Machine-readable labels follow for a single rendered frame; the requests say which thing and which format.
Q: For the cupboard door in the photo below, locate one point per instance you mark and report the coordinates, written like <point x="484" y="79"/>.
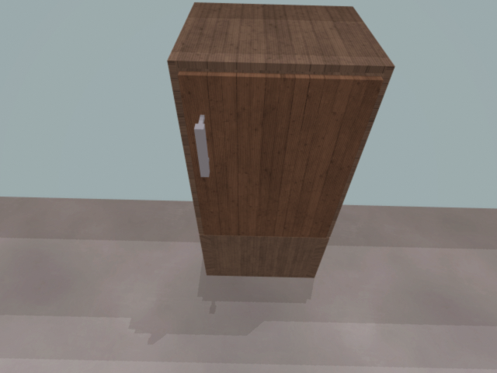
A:
<point x="281" y="147"/>

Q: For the handle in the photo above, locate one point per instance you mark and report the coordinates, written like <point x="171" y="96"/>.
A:
<point x="201" y="146"/>

